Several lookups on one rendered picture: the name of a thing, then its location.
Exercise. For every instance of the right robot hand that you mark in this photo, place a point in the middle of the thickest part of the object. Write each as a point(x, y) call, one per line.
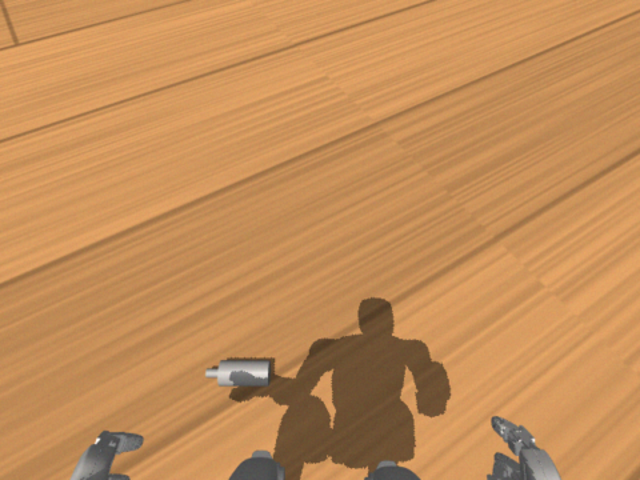
point(534, 464)

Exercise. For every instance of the left robot hand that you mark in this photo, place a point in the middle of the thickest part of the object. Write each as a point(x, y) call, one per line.
point(95, 463)

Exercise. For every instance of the bottle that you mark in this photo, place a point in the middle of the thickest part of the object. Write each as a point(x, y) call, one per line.
point(241, 373)

